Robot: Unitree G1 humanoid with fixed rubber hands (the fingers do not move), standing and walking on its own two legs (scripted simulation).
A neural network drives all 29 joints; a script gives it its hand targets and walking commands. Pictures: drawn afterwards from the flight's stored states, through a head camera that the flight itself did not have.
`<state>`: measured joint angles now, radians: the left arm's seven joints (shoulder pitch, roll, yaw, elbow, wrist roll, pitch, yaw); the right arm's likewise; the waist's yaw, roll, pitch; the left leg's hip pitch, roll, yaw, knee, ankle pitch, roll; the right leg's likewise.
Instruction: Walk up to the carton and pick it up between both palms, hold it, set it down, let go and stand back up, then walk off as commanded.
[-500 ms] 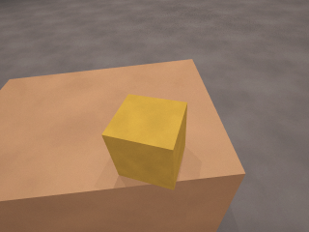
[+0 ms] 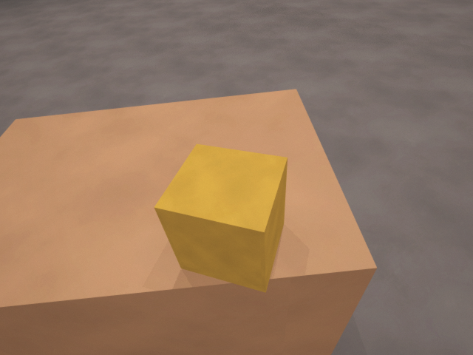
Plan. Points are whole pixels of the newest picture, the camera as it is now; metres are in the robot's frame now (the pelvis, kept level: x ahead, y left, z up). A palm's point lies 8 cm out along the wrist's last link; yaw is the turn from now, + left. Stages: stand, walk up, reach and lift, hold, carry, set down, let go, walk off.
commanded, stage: stand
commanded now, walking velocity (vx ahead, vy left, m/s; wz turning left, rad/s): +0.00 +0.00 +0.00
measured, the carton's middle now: (230, 216) +0.39 +0.03 +0.02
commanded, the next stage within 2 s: walk off in 0.24 s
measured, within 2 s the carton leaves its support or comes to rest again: neither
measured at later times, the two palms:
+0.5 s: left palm out of the picture +0.05 +0.28 -0.10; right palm out of the picture +0.02 -0.28 -0.14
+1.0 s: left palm out of the picture +0.03 +0.31 -0.14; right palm out of the picture +0.03 -0.25 -0.09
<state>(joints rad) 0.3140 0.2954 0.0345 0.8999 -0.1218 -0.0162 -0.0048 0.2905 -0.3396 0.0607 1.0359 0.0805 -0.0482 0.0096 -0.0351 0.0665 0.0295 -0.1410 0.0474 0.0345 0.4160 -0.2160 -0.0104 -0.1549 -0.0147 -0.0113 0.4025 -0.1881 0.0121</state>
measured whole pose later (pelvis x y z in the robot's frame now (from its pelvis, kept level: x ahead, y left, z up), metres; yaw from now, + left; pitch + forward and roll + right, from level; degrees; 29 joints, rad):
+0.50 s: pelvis +0.00 +0.00 +0.00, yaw +1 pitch -3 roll +0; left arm 0.30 0.30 0.03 0.91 -0.12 -0.01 0.00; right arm 0.29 -0.34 0.06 1.04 0.08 -0.04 0.01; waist -0.04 0.07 0.03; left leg -0.14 0.05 0.02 0.41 -0.21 -0.01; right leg -0.15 -0.01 -0.02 0.40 -0.20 0.01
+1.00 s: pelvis -0.05 +0.03 +0.00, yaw +2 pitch -1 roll -3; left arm 0.16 0.33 0.04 0.87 -0.12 0.06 0.03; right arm 0.25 -0.35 0.06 0.75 0.07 0.01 -0.02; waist -0.04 -0.03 0.13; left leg -0.22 0.02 -0.02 0.51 -0.28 0.02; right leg -0.34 0.06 0.06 0.93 -0.40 0.01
